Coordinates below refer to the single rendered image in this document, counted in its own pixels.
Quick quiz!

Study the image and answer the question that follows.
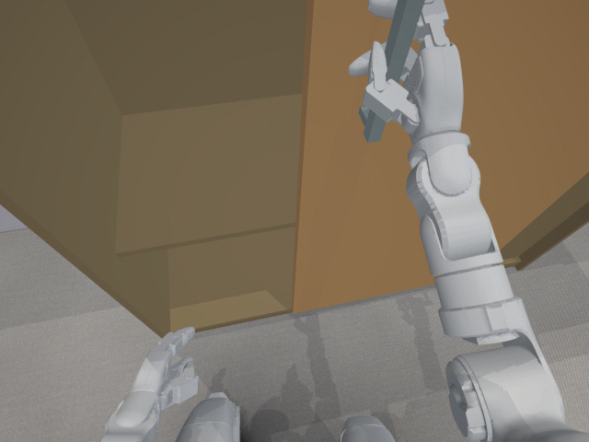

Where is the handle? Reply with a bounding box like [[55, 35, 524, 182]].
[[359, 0, 425, 143]]

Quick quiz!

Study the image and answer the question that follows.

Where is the right robot hand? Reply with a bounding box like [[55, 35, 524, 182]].
[[348, 0, 464, 145]]

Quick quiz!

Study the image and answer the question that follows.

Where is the left robot shin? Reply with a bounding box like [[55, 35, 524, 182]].
[[208, 392, 228, 399]]

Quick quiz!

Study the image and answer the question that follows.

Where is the left robot hand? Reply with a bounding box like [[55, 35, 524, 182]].
[[131, 327, 199, 413]]

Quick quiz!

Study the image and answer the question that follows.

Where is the right robot thigh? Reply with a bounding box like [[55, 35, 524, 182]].
[[341, 415, 396, 442]]

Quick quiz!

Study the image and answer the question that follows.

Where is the left robot forearm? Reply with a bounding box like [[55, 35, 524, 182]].
[[99, 390, 161, 442]]

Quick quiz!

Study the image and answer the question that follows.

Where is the right robot forearm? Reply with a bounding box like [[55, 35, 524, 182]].
[[406, 131, 565, 421]]

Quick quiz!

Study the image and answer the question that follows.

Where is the right robot upper arm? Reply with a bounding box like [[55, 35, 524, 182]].
[[445, 344, 589, 442]]

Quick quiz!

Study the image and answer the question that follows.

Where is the wardrobe door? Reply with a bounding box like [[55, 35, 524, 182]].
[[291, 0, 589, 314], [500, 172, 589, 260]]

